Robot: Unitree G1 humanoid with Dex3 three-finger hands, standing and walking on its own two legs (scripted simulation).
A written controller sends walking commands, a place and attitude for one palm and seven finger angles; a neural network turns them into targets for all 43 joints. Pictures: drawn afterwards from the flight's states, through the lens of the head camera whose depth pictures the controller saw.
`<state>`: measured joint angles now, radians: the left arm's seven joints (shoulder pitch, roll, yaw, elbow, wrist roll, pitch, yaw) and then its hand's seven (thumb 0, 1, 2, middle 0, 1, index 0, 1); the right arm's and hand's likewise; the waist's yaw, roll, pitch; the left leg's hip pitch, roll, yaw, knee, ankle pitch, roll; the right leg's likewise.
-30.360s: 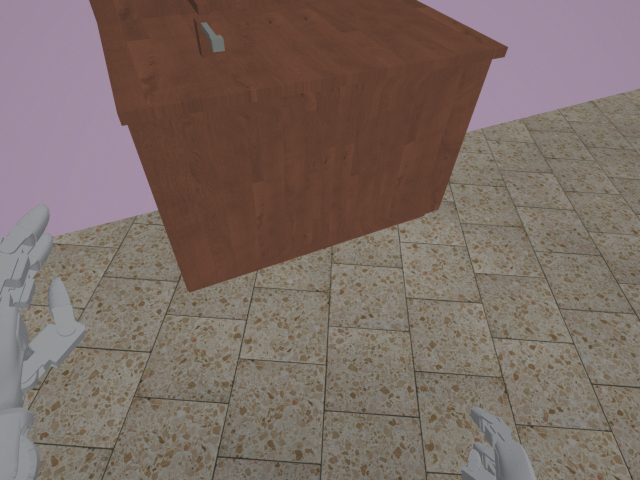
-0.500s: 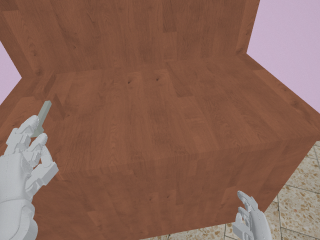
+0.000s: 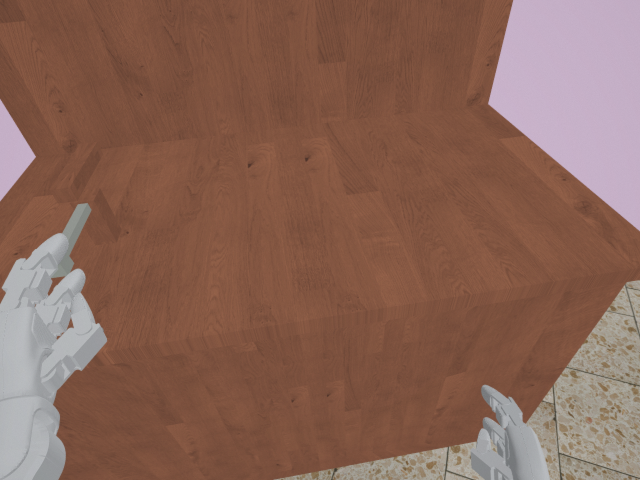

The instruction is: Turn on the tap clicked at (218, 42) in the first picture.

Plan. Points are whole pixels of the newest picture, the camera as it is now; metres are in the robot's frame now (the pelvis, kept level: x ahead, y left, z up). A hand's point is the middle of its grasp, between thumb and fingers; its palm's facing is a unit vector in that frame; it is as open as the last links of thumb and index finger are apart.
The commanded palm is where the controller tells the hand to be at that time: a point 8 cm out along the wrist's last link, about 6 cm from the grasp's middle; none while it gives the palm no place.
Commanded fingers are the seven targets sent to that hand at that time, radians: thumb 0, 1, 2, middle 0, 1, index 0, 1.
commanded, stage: reach beside the lever's end, fingers flat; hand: left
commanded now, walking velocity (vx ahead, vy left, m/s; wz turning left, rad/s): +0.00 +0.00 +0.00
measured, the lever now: (55, 263) +0.31 +0.41 +0.13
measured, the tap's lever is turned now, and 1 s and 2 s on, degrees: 0 0 1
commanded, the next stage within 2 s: none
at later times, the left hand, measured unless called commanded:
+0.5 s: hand (66, 311) +0.22 +0.31 +0.16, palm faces +0.54 -0.83 -0.14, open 7.5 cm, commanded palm +0.17 +0.34 +0.16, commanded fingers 0.00 0.90 0.90 -0.19 -0.27 -0.19 -0.27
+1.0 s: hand (35, 305) +0.23 +0.36 +0.15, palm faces +0.56 -0.82 -0.12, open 7.6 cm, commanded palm +0.19 +0.40 +0.15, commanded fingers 0.00 0.90 0.90 -0.17 -0.20 -0.17 -0.20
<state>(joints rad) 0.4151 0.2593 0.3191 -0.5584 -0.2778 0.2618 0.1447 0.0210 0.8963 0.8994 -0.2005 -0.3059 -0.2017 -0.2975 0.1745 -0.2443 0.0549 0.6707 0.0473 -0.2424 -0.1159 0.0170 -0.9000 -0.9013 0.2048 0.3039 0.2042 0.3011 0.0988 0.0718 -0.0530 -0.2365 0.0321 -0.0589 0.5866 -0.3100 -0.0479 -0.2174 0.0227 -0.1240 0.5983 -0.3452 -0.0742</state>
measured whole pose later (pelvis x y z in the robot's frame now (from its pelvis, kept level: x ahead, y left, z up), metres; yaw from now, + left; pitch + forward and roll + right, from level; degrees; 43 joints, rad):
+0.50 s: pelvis +0.00 +0.01 +0.00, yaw -1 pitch -1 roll +0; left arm 0.26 0.32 0.45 -0.29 -0.29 0.21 0.09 0.02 0.90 0.90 -0.19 -0.29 -0.20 -0.28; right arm 0.18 -0.25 0.04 0.70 0.06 -0.25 -0.14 0.02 -0.90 -0.90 0.21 0.30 0.20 0.30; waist 0.08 0.06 -0.04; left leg -0.25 0.03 -0.04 0.57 -0.30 -0.04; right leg -0.23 0.02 -0.11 0.58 -0.33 -0.06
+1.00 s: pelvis -0.01 +0.03 +0.00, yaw +0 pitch -1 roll +0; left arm 0.11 0.37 0.53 -0.01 -0.29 0.12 -0.01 0.02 0.90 0.90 -0.17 -0.23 -0.17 -0.22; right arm 0.18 -0.25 0.04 0.73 0.06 -0.26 -0.15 0.02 -0.90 -0.90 0.21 0.30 0.21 0.30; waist 0.08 0.05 -0.01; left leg -0.26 0.00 -0.04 0.56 -0.28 -0.02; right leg -0.24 0.00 -0.11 0.56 -0.30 -0.04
